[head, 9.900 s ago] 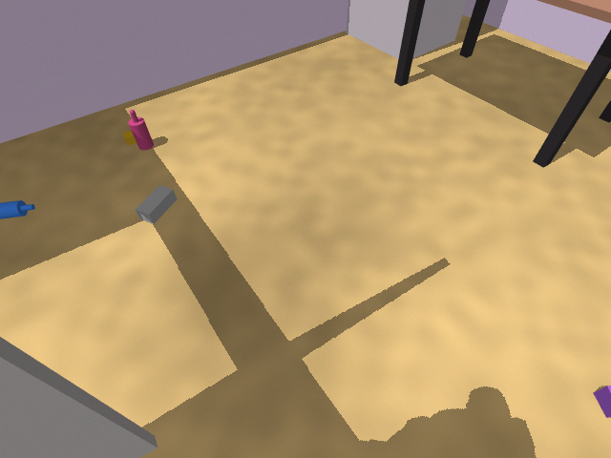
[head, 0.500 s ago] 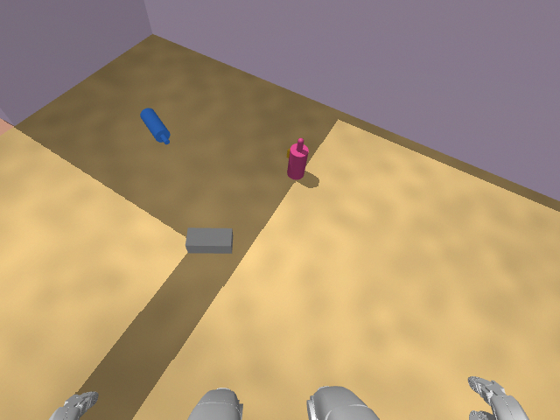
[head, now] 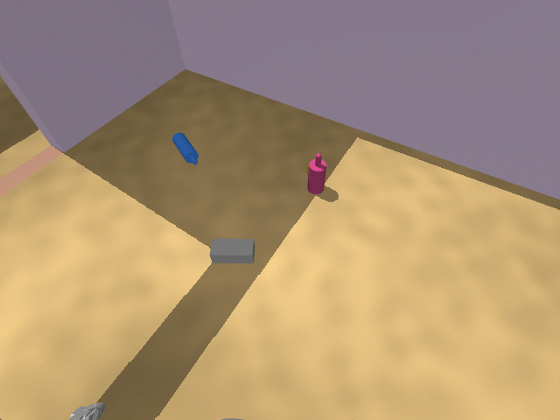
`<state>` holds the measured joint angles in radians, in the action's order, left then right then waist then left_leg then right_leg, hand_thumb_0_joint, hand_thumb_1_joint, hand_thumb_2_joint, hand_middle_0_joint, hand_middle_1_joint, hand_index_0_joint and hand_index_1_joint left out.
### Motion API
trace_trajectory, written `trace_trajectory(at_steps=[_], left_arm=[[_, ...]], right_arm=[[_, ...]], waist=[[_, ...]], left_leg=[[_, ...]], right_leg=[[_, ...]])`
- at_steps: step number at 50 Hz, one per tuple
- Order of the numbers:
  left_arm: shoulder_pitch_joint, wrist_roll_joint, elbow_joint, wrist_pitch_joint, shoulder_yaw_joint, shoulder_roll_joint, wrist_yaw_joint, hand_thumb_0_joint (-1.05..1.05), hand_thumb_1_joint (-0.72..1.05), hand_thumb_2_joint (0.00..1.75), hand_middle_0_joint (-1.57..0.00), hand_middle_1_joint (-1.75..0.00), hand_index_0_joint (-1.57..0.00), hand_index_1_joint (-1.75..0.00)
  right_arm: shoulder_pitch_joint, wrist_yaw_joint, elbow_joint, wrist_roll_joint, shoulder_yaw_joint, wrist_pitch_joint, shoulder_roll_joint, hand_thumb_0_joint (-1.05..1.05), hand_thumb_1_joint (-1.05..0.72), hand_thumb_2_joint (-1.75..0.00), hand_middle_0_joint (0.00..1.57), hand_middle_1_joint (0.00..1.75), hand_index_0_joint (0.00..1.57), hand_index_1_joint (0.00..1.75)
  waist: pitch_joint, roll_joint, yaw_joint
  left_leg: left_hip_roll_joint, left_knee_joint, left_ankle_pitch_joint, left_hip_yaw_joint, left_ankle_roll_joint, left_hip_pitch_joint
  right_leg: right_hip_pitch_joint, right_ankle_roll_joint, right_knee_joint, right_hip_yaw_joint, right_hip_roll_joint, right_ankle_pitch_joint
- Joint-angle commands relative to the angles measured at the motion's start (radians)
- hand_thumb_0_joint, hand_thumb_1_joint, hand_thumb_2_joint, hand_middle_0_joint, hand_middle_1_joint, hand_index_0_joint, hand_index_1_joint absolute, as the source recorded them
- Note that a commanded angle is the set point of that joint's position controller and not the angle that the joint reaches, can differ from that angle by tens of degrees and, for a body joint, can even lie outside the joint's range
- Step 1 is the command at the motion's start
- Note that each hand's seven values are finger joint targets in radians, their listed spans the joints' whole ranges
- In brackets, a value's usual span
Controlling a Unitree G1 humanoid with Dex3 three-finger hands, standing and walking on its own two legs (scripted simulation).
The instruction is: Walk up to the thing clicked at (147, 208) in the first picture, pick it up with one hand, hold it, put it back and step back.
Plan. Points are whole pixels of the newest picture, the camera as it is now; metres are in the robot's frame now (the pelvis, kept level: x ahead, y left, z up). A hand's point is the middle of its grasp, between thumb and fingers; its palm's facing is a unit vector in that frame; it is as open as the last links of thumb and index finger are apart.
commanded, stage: walk up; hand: left
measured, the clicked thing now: (233, 251) +0.78 +0.26 -0.73
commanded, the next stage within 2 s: stand in 0.88 s
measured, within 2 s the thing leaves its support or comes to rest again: neither
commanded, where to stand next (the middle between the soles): +0.39 +0.03 m, yaw -1 degrees
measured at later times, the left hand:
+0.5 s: hand out of the picture +0.10 +0.27 -0.14, palm faces +0.06 -0.94 -0.34, open 7.4 cm
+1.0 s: hand out of the picture +0.12 +0.26 -0.14, palm faces +0.03 -0.94 -0.35, open 7.3 cm
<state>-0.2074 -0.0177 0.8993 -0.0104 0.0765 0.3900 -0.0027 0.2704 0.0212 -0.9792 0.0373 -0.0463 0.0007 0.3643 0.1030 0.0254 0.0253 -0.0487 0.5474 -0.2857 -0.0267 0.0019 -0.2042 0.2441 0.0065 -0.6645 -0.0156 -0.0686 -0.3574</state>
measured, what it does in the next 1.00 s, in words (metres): stands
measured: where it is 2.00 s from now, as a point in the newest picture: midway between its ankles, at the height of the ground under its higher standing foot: outside the picture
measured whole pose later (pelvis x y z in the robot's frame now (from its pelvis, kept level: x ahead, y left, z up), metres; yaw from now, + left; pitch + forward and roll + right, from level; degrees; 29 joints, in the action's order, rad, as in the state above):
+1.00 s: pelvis +0.03 +0.01 +0.02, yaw +1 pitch -3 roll +0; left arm -0.09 -0.01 1.10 -0.02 0.01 0.35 -0.01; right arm 0.07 0.01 -1.08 0.01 -0.01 -0.01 0.34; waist 0.07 0.00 0.01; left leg -0.01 0.37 -0.22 -0.03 0.00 -0.10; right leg 0.11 0.03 -0.36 0.01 -0.04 -0.20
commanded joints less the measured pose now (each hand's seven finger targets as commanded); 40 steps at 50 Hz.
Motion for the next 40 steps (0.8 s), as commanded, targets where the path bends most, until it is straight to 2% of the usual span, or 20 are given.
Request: trace_trajectory(at_steps=[1, 3, 7, 9, 10, 11, 12, 13, 14, 16, 18, 19, 20, 21, 22, 23, 27, 29, 36, 40], left_arm=[[0.100, 0.017, -0.080, -0.013, 0.039, 0.202, -0.011, 0.00, 0.90, 0.90, -0.20, -0.30, -0.20, -0.30], [0.078, 0.015, -0.075, -0.018, 0.029, 0.179, -0.004, 0.00, 0.90, 0.90, -0.20, -0.30, -0.20, -0.30], [0.036, 0.017, -0.024, -0.033, 0.022, 0.156, -0.002, 0.00, 0.90, 0.90, -0.20, -0.30, -0.20, -0.30], [-0.017, 0.011, 0.011, -0.042, 0.023, 0.148, -0.013, 0.00, 0.90, 0.90, -0.20, -0.30, -0.20, -0.30], [-0.049, 0.004, 0.027, -0.046, 0.030, 0.178, -0.020, 0.00, 0.90, 0.90, -0.20, -0.30, -0.20, -0.30], [-0.059, -0.007, 0.034, -0.052, 0.042, 0.227, -0.024, 0.00, 0.90, 0.90, -0.20, -0.30, -0.20, -0.30], [-0.034, -0.008, 0.025, -0.056, 0.047, 0.278, -0.024, 0.00, 0.90, 0.90, -0.20, -0.30, -0.20, -0.30], [0.068, -0.013, -0.005, -0.056, 0.048, 0.304, -0.018, 0.00, 0.90, 0.90, -0.20, -0.30, -0.20, -0.30], [0.114, -0.013, -0.023, -0.055, 0.044, 0.280, -0.014, 0.00, 0.90, 0.90, -0.20, -0.30, -0.20, -0.30], [0.132, -0.004, -0.019, -0.056, 0.028, 0.230, -0.013, 0.00, 0.90, 0.90, -0.20, -0.30, -0.20, -0.30], [0.148, 0.000, 0.001, -0.052, 0.020, 0.210, -0.010, 0.00, 0.90, 0.90, -0.20, -0.30, -0.20, -0.30], [0.142, 0.006, 0.003, -0.050, 0.011, 0.195, -0.007, 0.00, 0.90, 0.90, -0.20, -0.30, -0.20, -0.30], [0.131, 0.013, 0.004, -0.045, 0.006, 0.179, -0.004, 0.00, 0.90, 0.90, -0.20, -0.30, -0.20, -0.30], [0.120, 0.022, 0.006, -0.039, 0.000, 0.150, -0.002, 0.00, 0.90, 0.90, -0.20, -0.30, -0.20, -0.30], [0.109, 0.024, 0.032, -0.036, 0.006, 0.159, -0.002, 0.00, 0.90, 0.90, -0.20, -0.30, -0.20, -0.30], [0.106, 0.017, 0.043, -0.039, 0.004, 0.162, -0.004, 0.00, 0.90, 0.90, -0.20, -0.30, -0.20, -0.30], [0.103, 0.019, 0.064, -0.049, 0.002, 0.184, -0.006, 0.00, 0.90, 0.90, -0.20, -0.30, -0.20, -0.30], [0.108, 0.021, 0.077, -0.047, -0.002, 0.181, -0.009, 0.00, 0.90, 0.90, -0.20, -0.30, -0.20, -0.30], [0.128, 0.015, 0.104, -0.037, -0.013, 0.178, -0.010, 0.00, 0.90, 0.90, -0.20, -0.30, -0.20, -0.30], [0.150, 0.013, 0.110, -0.039, -0.012, 0.178, -0.010, 0.00, 0.90, 0.90, -0.20, -0.30, -0.20, -0.30]], right_arm=[[0.002, -0.022, 0.089, -0.004, -0.090, -0.049, 0.328, 0.00, -0.90, -0.90, 0.20, 0.30, 0.20, 0.30], [-0.041, -0.021, 0.108, 0.002, -0.069, -0.043, 0.261, 0.00, -0.90, -0.90, 0.20, 0.30, 0.20, 0.30], [-0.082, -0.024, 0.111, -0.016, -0.054, -0.040, 0.234, 0.00, -0.90, -0.90, 0.20, 0.30, 0.20, 0.30], [-0.122, -0.024, 0.124, -0.030, -0.043, -0.026, 0.210, 0.00, -0.90, -0.90, 0.20, 0.30, 0.20, 0.30], [-0.128, -0.025, 0.132, -0.038, -0.037, -0.021, 0.192, 0.00, -0.90, -0.90, 0.20, 0.30, 0.20, 0.30], [-0.122, -0.026, 0.143, -0.046, -0.026, -0.021, 0.157, 0.00, -0.90, -0.90, 0.20, 0.30, 0.20, 0.30], [-0.109, -0.029, 0.139, -0.043, -0.021, -0.013, 0.132, 0.00, -0.90, -0.90, 0.20, 0.30, 0.20, 0.30], [-0.075, -0.033, 0.110, -0.032, -0.039, -0.006, 0.175, 0.00, -0.90, -0.90, 0.20, 0.30, 0.20, 0.30], [-0.052, -0.032, 0.089, -0.027, -0.043, -0.010, 0.190, 0.00, -0.90, -0.90, 0.20, 0.30, 0.20, 0.30], [-0.062, -0.024, 0.073, -0.030, -0.036, -0.023, 0.181, 0.00, -0.90, -0.90, 0.20, 0.30, 0.20, 0.30], [-0.044, -0.020, 0.050, -0.021, -0.034, -0.034, 0.164, 0.00, -0.90, -0.90, 0.20, 0.30, 0.20, 0.30], [-0.052, -0.021, 0.050, -0.017, -0.041, -0.039, 0.181, 0.00, -0.90, -0.90, 0.20, 0.30, 0.20, 0.30], [-0.061, -0.025, 0.052, -0.010, -0.045, -0.043, 0.202, 0.00, -0.90, -0.90, 0.20, 0.30, 0.20, 0.30], [-0.100, -0.028, 0.061, -0.008, -0.045, -0.048, 0.224, 0.00, -0.90, -0.90, 0.20, 0.30, 0.20, 0.30], [-0.161, -0.022, 0.059, -0.016, -0.043, -0.047, 0.240, 0.00, -0.90, -0.90, 0.20, 0.30, 0.20, 0.30], [-0.189, -0.018, 0.055, -0.015, -0.040, -0.045, 0.231, 0.00, -0.90, -0.90, 0.20, 0.30, 0.20, 0.30], [-0.168, -0.025, 0.034, -0.022, -0.028, -0.044, 0.196, 0.00, -0.90, -0.90, 0.20, 0.30, 0.20, 0.30], [-0.181, -0.025, 0.023, -0.027, -0.027, -0.042, 0.193, 0.00, -0.90, -0.90, 0.20, 0.30, 0.20, 0.30], [-0.225, -0.027, 0.006, -0.028, -0.030, -0.032, 0.186, 0.00, -0.90, -0.90, 0.20, 0.30, 0.20, 0.30], [-0.224, -0.026, -0.012, -0.024, -0.027, -0.031, 0.181, 0.00, -0.90, -0.90, 0.20, 0.30, 0.20, 0.30]], waist=[[-0.071, -0.156, -0.048], [-0.031, -0.162, -0.027], [-0.072, -0.199, -0.013], [-0.107, -0.185, 0.023], [-0.137, -0.142, 0.031], [-0.152, -0.024, 0.030], [-0.141, 0.066, 0.023], [-0.102, 0.067, -0.005], [-0.056, 0.057, -0.027], [-0.040, 0.069, -0.039], [-0.071, 0.095, -0.050], [-0.108, 0.069, -0.049], [-0.127, 0.027, -0.039], [-0.122, -0.034, -0.015], [-0.086, -0.053, 0.011], [-0.080, -0.055, 0.017], [-0.143, -0.091, -0.006], [-0.161, -0.093, -0.004], [-0.147, -0.058, -0.006], [-0.144, -0.040, -0.013]], left_leg=[[0.371, -0.248, -0.009, -0.487, 0.273, 0.030], [0.293, -0.236, 0.076, -0.340, 0.214, 0.054], [0.209, -0.128, 0.337, -0.194, 0.138, 0.040], [0.181, -0.033, 0.344, -0.131, 0.097, -0.027], [0.158, 0.019, 0.277, -0.115, 0.076, -0.076], [0.095, 0.101, 0.132, -0.098, 0.037, -0.197], [0.018, 0.194, -0.140, -0.064, 0.015, -0.240], [0.046, 0.290, -0.297, -0.064, 0.006, -0.160], [0.078, 0.238, -0.290, -0.066, 0.007, -0.125], [0.065, 0.100, -0.197, -0.056, 0.020, -0.084], [0.082, -0.089, 0.058, -0.051, 0.022, 0.022], [0.112, -0.126, 0.183, -0.103, 0.035, 0.085], [0.169, -0.169, 0.254, -0.179, 0.060, 0.101], [0.231, -0.216, 0.189, -0.251, 0.089, 0.042], [0.247, -0.209, 0.099, -0.245, 0.114, -0.052], [0.234, -0.203, 0.090, -0.215, 0.096, -0.074], [0.150, -0.143, 0.335, -0.095, 0.037, 0.018], [0.154, -0.136, 0.394, -0.090, 0.036, 0.050], [0.159, -0.184, 0.291, -0.097, 0.040, 0.048], [0.150, -0.193, 0.298, -0.085, 0.031, 0.043]], right_leg=[[0.142, -0.034, -0.189, -0.031, 0.044, -0.258], [0.178, -0.039, -0.133, -0.032, 0.036, -0.238], [0.023, -0.020, 0.104, 0.047, 0.070, 0.004], [-0.124, -0.029, 0.266, 0.059, 0.082, 0.185], [-0.210, -0.039, 0.277, 0.008, 0.057, 0.226], [-0.288, -0.077, 0.296, -0.177, -0.057, 0.250], [-0.225, -0.163, 0.383, -0.392, -0.229, 0.102], [-0.069, -0.255, 0.392, -0.450, -0.323, 0.004], [-0.004, -0.267, 0.375, -0.419, -0.311, 0.023], [0.007, -0.190, 0.334, -0.261, -0.213, 0.136], [0.020, -0.112, 0.270, -0.150, -0.136, 0.241], [0.027, -0.079, 0.210, -0.108, -0.096, 0.344], [0.034, -0.046, 0.148, -0.068, -0.048, 0.342], [0.014, -0.022, 0.130, -0.021, 0.010, 0.204], [-0.055, -0.019, 0.166, -0.001, 0.033, 0.043], [-0.103, -0.026, 0.213, -0.006, 0.016, 0.058], [-0.151, -0.046, 0.215, -0.045, -0.035, 0.372], [-0.160, -0.044, 0.226, -0.034, -0.038, 0.399], [-0.174, -0.036, 0.265, -0.027, -0.039, 0.349], [-0.192, -0.035, 0.281, -0.032, -0.048, 0.365]])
